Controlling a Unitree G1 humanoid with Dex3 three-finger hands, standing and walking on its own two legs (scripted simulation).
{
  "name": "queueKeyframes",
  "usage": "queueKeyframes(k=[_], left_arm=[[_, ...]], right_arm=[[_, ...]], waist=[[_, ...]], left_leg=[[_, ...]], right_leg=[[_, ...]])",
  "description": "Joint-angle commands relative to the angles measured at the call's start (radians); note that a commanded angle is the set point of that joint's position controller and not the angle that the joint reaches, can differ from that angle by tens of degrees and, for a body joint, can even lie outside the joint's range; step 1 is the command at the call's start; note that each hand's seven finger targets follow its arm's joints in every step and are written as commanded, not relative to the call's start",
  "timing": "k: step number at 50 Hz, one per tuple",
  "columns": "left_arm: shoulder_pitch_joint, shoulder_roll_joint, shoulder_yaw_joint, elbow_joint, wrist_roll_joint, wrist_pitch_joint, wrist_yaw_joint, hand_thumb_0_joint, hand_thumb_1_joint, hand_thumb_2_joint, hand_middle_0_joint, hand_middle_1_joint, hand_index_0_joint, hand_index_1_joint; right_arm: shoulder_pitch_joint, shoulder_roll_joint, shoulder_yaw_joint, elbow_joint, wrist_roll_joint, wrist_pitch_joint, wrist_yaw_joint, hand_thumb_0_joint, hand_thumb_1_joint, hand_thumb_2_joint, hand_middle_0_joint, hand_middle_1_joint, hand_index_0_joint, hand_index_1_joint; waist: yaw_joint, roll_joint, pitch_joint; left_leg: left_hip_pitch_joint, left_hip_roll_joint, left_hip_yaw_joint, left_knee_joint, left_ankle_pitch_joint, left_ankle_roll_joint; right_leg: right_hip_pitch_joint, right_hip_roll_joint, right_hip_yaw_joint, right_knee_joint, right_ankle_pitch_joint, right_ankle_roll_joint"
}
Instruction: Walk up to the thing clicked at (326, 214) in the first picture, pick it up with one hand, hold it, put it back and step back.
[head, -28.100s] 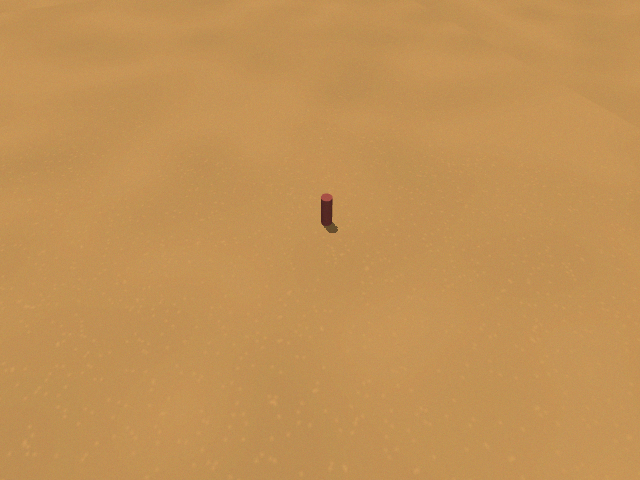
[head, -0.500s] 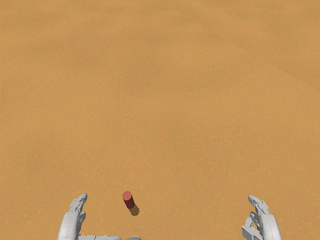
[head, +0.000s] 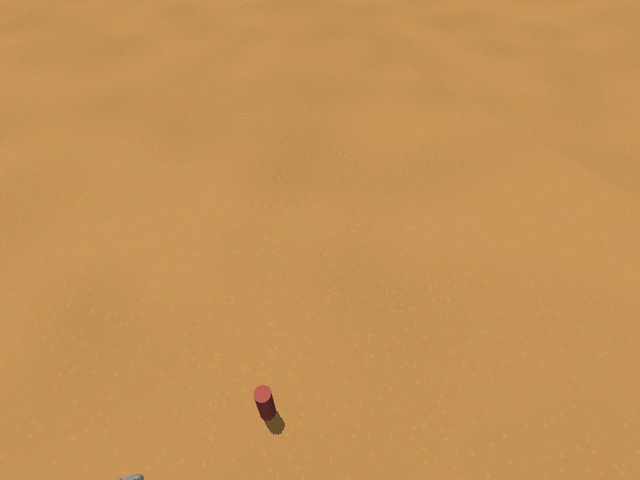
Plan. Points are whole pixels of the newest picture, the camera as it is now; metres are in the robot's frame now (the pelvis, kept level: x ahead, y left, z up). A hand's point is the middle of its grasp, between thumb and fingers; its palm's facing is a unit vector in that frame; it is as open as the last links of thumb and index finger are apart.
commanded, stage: stand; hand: left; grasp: from the side
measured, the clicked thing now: (265, 403) +0.44 +0.19 -0.68
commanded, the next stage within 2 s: step back in 1.80 s
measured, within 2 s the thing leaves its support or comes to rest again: neither
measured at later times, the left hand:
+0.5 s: hand out of the picture +0.01 +0.25 -0.14, palm faces -0.01 -0.93 -0.36, open 7.4 cm
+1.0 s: hand out of the picture +0.09 +0.24 -0.13, palm faces -0.01 -0.94 -0.33, open 7.4 cm
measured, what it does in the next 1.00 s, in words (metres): stands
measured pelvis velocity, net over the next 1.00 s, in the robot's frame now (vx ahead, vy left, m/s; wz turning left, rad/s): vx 0.01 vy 0.00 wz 0.00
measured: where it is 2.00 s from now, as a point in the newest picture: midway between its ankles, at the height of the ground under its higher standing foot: outside the picture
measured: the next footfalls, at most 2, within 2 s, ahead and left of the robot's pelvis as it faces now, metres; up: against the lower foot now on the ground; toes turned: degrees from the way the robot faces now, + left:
none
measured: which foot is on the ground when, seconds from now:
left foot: down 0.00-1.00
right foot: down 0.00-1.00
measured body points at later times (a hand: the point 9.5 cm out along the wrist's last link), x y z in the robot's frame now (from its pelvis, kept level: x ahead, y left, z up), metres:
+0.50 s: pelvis -0.02 +0.00 +0.02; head -0.03 +0.00 +0.47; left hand +0.01 +0.30 -0.11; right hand +0.04 -0.29 -0.12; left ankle +0.04 +0.12 -0.72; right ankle +0.00 -0.14 -0.72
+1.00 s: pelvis +0.01 +0.00 +0.02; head +0.02 +0.00 +0.47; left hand +0.09 +0.29 -0.11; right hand +0.08 -0.29 -0.12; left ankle +0.04 +0.12 -0.72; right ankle +0.00 -0.14 -0.72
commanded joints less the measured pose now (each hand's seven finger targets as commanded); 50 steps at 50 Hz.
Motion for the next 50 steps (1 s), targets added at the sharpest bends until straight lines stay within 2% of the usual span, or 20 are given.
queueKeyframes(k=[1,5,8,10,13,15,17,18,20,22,25,28,29,33,36,38,40,44,47,50], left_arm=[[-0.056,0.163,0.037,-0.016,-0.002,-0.031,0.005,0.0,0.9,0.9,-0.2,-0.3,-0.2,-0.301],[-0.069,0.176,0.032,0.054,-0.003,-0.035,0.0,0.0,0.9,0.9,-0.2,-0.3,-0.2,-0.301],[-0.072,0.184,0.029,0.098,-0.004,-0.029,-0.003,0.0,0.9,0.9,-0.2,-0.3,-0.2,-0.301],[-0.071,0.183,0.024,0.121,-0.005,-0.03,-0.005,0.0,0.9,0.9,-0.2,-0.3,-0.2,-0.301],[-0.068,0.195,0.022,0.156,-0.002,-0.031,-0.008,0.0,0.9,0.9,-0.2,-0.3,-0.2,-0.301],[-0.066,0.197,0.021,0.172,-0.001,-0.031,-0.008,0.0,0.9,0.9,-0.2,-0.3,-0.2,-0.301],[-0.084,0.202,0.019,0.182,0.0,-0.032,-0.008,0.0,0.9,0.9,-0.2,-0.3,-0.2,-0.301],[-0.083,0.199,0.017,0.183,-0.004,-0.034,-0.01,0.0,0.9,0.9,-0.2,-0.3,-0.2,-0.301],[-0.084,0.197,0.016,0.192,-0.002,-0.033,-0.01,0.0,0.9,0.9,-0.2,-0.3,-0.2,-0.301],[-0.086,0.206,0.018,0.201,-0.003,-0.031,-0.01,0.0,0.9,0.9,-0.2,-0.3,-0.2,-0.301],[-0.088,0.203,0.016,0.213,-0.006,-0.033,-0.009,0.0,0.9,0.9,-0.2,-0.3,-0.2,-0.301],[-0.103,0.214,0.017,0.215,-0.007,-0.035,-0.01,0.0,0.9,0.9,-0.2,-0.3,-0.2,-0.301],[-0.101,0.208,0.015,0.217,-0.009,-0.036,-0.01,0.0,0.9,0.9,-0.2,-0.3,-0.2,-0.301],[-0.095,0.205,0.016,0.233,-0.012,-0.034,-0.01,0.0,0.9,0.9,-0.2,-0.3,-0.2,-0.301],[-0.111,0.206,0.015,0.238,-0.013,-0.036,-0.009,0.0,0.9,0.9,-0.2,-0.3,-0.2,-0.301],[-0.115,0.201,0.014,0.241,-0.013,-0.039,-0.008,0.0,0.9,0.9,-0.2,-0.3,-0.2,-0.301],[-0.119,0.205,0.017,0.247,-0.016,-0.034,-0.009,0.0,0.9,0.9,-0.2,-0.3,-0.2,-0.301],[-0.135,0.2,0.018,0.245,-0.018,-0.036,-0.009,0.0,0.9,0.9,-0.2,-0.3,-0.2,-0.301],[-0.144,0.197,0.019,0.251,-0.018,-0.031,-0.01,0.0,0.9,0.9,-0.2,-0.3,-0.2,-0.301],[-0.155,0.195,0.02,0.25,-0.018,-0.031,-0.01,0.0,0.9,0.9,-0.2,-0.3,-0.2,-0.301]], right_arm=[[-0.07,-0.17,-0.028,-0.044,0.004,-0.024,-0.012,0.0,-0.9,-0.9,0.2,0.3,0.2,0.3],[-0.072,-0.181,-0.021,0.009,0.012,-0.023,-0.011,0.0,-0.9,-0.9,0.2,0.3,0.2,0.3],[-0.087,-0.196,-0.023,0.039,0.015,-0.021,-0.011,0.0,-0.9,-0.9,0.2,0.3,0.2,0.3],[-0.09,-0.2,-0.022,0.058,0.017,-0.019,-0.01,0.0,-0.9,-0.9,0.2,0.3,0.2,0.3],[-0.085,-0.204,-0.023,0.081,0.019,-0.013,-0.007,0.0,-0.9,-0.9,0.2,0.3,0.2,0.3],[-0.098,-0.201,-0.025,0.088,0.02,-0.011,-0.005,0.0,-0.9,-0.9,0.2,0.3,0.2,0.3],[-0.082,-0.19,-0.023,0.102,0.021,-0.009,-0.003,0.0,-0.9,-0.9,0.2,0.3,0.2,0.3],[-0.077,-0.196,-0.022,0.108,0.02,-0.011,-0.002,0.0,-0.9,-0.9,0.2,0.3,0.2,0.3],[-0.085,-0.19,-0.02,0.114,0.02,-0.009,0.0,0.0,-0.9,-0.9,0.2,0.3,0.2,0.3],[-0.086,-0.195,-0.019,0.118,0.019,-0.005,0.0,0.0,-0.9,-0.9,0.2,0.3,0.2,0.3],[-0.085,-0.191,-0.017,0.123,0.021,-0.006,0.002,0.0,-0.9,-0.9,0.2,0.3,0.2,0.3],[-0.072,-0.191,-0.015,0.135,0.022,-0.008,0.004,0.0,-0.9,-0.9,0.2,0.3,0.2,0.3],[-0.077,-0.196,-0.015,0.135,0.023,-0.011,0.003,0.0,-0.9,-0.9,0.2,0.3,0.2,0.3],[-0.092,-0.202,-0.011,0.141,0.024,-0.012,0.0,0.0,-0.9,-0.9,0.2,0.3,0.2,0.3],[-0.088,-0.197,-0.006,0.149,0.026,-0.013,-0.001,0.0,-0.9,-0.9,0.2,0.3,0.2,0.3],[-0.095,-0.202,-0.006,0.152,0.028,-0.015,-0.003,0.0,-0.9,-0.9,0.2,0.3,0.2,0.3],[-0.089,-0.201,-0.002,0.16,0.026,-0.015,-0.006,0.0,-0.9,-0.9,0.2,0.3,0.2,0.3],[-0.099,-0.208,-0.002,0.161,0.029,-0.022,-0.008,0.0,-0.9,-0.9,0.2,0.3,0.2,0.3],[-0.108,-0.208,0.0,0.167,0.029,-0.02,-0.011,0.0,-0.9,-0.9,0.2,0.3,0.2,0.3],[-0.115,-0.21,-0.001,0.167,0.029,-0.022,-0.011,0.0,-0.9,-0.9,0.2,0.3,0.2,0.3]], waist=[[-0.004,0.033,-0.021],[-0.006,0.026,-0.014],[-0.003,0.046,0.015],[-0.001,0.051,0.02],[-0.005,0.035,0.041],[-0.002,0.026,0.036],[-0.013,-0.001,0.043],[-0.012,0.018,0.025],[-0.01,0.015,0.035],[-0.008,0.021,0.043],[-0.011,0.003,0.029],[-0.017,-0.003,0.032],[-0.014,0.001,0.014],[-0.007,0.025,0.004],[-0.008,-0.004,-0.003],[-0.01,0.003,-0.029],[-0.01,0.012,-0.016],[-0.006,0.012,-0.053],[-0.007,0.019,-0.031],[-0.008,0.013,-0.033]], left_leg=[[0.053,0.083,-0.132,-0.237,0.047,0.047],[0.094,0.087,-0.13,-0.278,0.081,0.037],[0.093,0.096,-0.146,-0.338,-0.004,0.028],[0.092,0.096,-0.144,-0.351,-0.016,0.027],[0.076,0.094,-0.149,-0.379,-0.092,0.021],[0.1,0.095,-0.145,-0.37,-0.079,0.023],[0.107,0.087,-0.137,-0.367,-0.073,0.019],[0.116,0.088,-0.134,-0.362,-0.067,0.022],[0.109,0.088,-0.135,-0.366,-0.073,0.021],[0.089,0.09,-0.143,-0.375,-0.121,0.024],[0.118,0.089,-0.129,-0.352,-0.042,0.028],[0.129,0.085,-0.125,-0.35,-0.022,0.023],[0.148,0.088,-0.118,-0.338,0.021,0.026],[0.136,0.099,-0.128,-0.362,0.034,0.026],[0.146,0.097,-0.114,-0.357,0.105,0.025],[0.177,0.101,-0.106,-0.34,0.167,0.027],[0.17,0.102,-0.106,-0.355,0.153,0.022],[0.201,0.111,-0.097,-0.347,0.294,0.021],[0.196,0.11,-0.101,-0.364,0.242,0.016],[0.206,0.116,-0.1,-0.366,0.288,0.014]], right_leg=[[0.009,-0.05,0.068,-0.2,0.099,-0.055],[0.056,-0.065,0.077,-0.258,0.119,-0.05],[0.057,-0.057,0.067,-0.281,0.075,-0.043],[0.071,-0.059,0.065,-0.3,0.077,-0.041],[0.056,-0.054,0.068,-0.327,0.006,-0.035],[0.045,-0.061,0.074,-0.343,-0.008,-0.036],[0.019,-0.067,0.086,-0.368,-0.06,-0.038],[0.035,-0.072,0.091,-0.371,-0.035,-0.039],[0.025,-0.071,0.088,-0.372,-0.057,-0.037],[0.018,-0.068,0.088,-0.376,-0.083,-0.037],[0.019,-0.085,0.106,-0.389,-0.062,-0.042],[0.002,-0.085,0.109,-0.396,-0.078,-0.041],[0.022,-0.092,0.113,-0.395,-0.033,-0.042],[0.065,-0.078,0.088,-0.365,0.055,-0.038],[0.083,-0.085,0.09,-0.374,0.095,-0.039],[0.102,-0.091,0.09,-0.375,0.17,-0.036],[0.105,-0.088,0.084,-0.37,0.164,-0.036],[0.153,-0.094,0.08,-0.359,0.287,-0.032],[0.141,-0.088,0.074,-0.368,0.241,-0.028],[0.144,-0.088,0.07,-0.373,0.255,-0.027]])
